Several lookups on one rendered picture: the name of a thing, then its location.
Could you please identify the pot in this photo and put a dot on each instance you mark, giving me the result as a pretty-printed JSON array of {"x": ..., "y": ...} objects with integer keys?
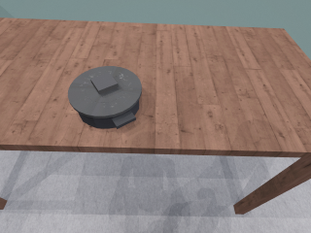
[{"x": 114, "y": 121}]

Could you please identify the lid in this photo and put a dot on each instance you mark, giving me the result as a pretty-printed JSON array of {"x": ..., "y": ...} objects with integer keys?
[{"x": 85, "y": 99}]

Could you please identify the knob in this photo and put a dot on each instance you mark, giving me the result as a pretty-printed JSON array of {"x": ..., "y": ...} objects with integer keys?
[{"x": 104, "y": 83}]

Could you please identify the table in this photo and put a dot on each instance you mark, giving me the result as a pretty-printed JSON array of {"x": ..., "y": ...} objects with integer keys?
[{"x": 206, "y": 90}]

